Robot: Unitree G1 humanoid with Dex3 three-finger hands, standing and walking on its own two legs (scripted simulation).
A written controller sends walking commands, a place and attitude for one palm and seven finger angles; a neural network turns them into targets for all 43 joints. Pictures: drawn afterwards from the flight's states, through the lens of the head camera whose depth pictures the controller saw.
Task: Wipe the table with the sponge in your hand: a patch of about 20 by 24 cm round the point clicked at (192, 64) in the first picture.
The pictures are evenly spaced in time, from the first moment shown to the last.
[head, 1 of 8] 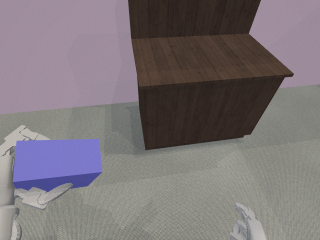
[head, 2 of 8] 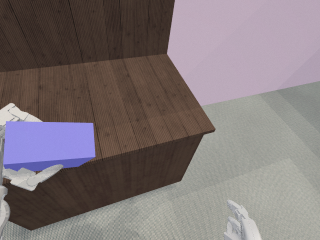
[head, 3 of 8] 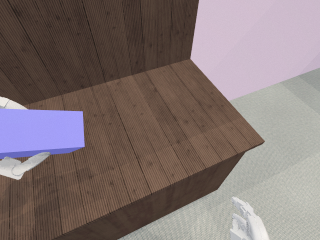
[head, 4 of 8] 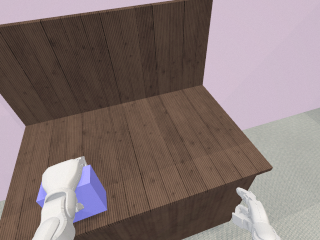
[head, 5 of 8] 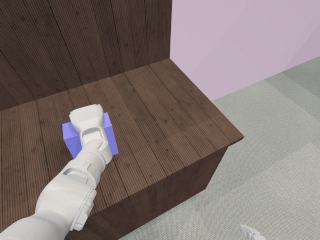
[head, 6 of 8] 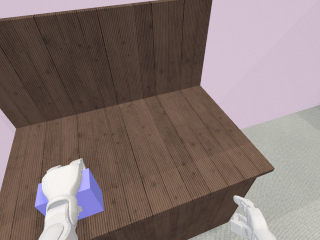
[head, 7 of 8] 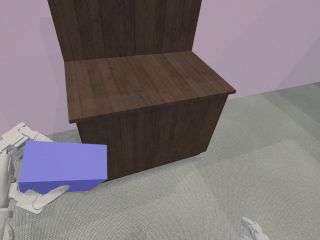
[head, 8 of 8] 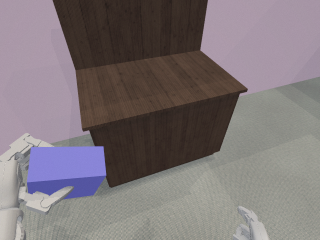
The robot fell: no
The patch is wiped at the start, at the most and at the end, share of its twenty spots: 0.00 1.00 1.00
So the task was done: yes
